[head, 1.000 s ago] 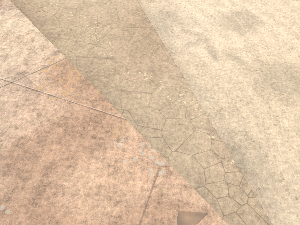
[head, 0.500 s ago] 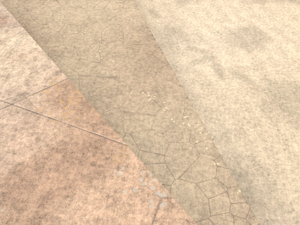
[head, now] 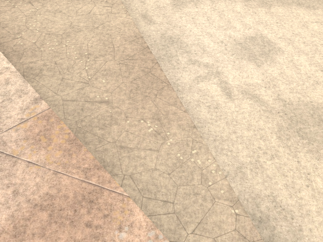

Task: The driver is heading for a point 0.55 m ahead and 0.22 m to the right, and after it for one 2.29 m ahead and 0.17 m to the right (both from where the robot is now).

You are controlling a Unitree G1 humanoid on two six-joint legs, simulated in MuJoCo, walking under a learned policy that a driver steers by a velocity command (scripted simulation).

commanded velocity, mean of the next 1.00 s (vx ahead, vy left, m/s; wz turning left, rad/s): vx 0.41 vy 0.00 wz -0.35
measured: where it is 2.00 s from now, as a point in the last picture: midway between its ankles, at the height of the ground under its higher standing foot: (193, 214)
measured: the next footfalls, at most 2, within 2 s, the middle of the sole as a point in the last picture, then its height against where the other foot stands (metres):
right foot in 0.32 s outside the picture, level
left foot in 0.86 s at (173, 203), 0.14 m lower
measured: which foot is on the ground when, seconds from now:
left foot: down 0.00-0.38, up 0.40-0.84, down 0.86-1.00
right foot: up 0.00-0.30, down 0.32-0.84, up 0.86-1.00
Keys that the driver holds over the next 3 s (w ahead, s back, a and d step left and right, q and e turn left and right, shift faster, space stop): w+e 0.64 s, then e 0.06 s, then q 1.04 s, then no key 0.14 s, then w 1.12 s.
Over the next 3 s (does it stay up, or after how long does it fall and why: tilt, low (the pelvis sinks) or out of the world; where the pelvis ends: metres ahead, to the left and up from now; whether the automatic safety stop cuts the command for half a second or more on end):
stays up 1.17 -0.08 -0.16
